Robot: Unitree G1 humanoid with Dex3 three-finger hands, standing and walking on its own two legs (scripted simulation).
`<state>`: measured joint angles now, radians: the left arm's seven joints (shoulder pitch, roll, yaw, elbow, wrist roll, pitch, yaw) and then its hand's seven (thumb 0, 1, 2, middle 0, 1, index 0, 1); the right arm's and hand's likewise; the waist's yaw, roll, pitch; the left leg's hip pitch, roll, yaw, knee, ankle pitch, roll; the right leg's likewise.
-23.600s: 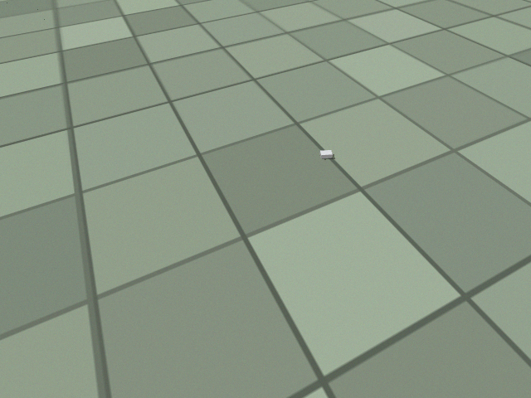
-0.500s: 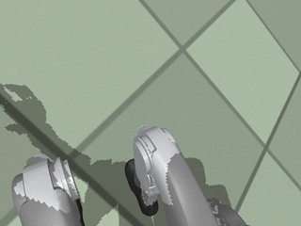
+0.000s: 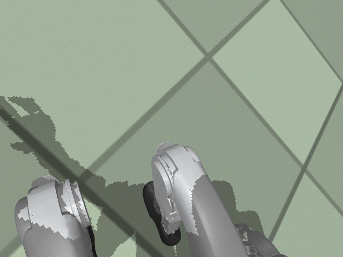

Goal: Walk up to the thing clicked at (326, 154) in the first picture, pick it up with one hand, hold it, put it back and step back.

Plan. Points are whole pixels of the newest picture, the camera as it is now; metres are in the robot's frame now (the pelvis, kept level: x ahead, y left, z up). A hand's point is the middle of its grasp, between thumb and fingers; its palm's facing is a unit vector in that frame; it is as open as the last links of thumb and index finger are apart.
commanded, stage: approach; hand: left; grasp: from above
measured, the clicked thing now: out of the picture +0.52 +0.33 -0.31
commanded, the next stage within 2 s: close in in 1.38 s
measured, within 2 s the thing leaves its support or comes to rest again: neither
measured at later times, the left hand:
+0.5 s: hand out of the picture +0.51 +0.32 -0.18, palm faces -0.43 -0.05 -0.90, open 12.4 cm
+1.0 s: hand out of the picture +0.51 +0.34 -0.18, palm faces -0.40 -0.06 -0.91, open 11.8 cm
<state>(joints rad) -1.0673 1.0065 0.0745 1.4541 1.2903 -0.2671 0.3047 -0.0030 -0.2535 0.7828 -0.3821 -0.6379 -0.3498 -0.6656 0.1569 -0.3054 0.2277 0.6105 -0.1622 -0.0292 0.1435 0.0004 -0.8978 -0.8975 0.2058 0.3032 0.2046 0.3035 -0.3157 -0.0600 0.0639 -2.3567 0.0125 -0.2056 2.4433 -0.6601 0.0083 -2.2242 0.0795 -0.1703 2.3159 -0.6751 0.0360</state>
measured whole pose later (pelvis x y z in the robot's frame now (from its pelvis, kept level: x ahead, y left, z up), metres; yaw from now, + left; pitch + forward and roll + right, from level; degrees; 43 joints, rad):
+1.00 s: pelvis +0.00 +0.00 +0.00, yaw -1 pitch +32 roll -14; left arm -1.13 1.00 0.04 1.43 1.30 -0.23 0.32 0.00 -0.16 0.72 -0.44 -0.64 -0.42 -0.66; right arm 0.16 -0.32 0.24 0.58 -0.17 -0.03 0.14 0.00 -0.90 -0.90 0.20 0.30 0.20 0.30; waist -0.34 -0.08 0.07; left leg -2.36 0.01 -0.22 2.44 -0.67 0.01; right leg -2.22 0.08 -0.18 2.31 -0.68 0.04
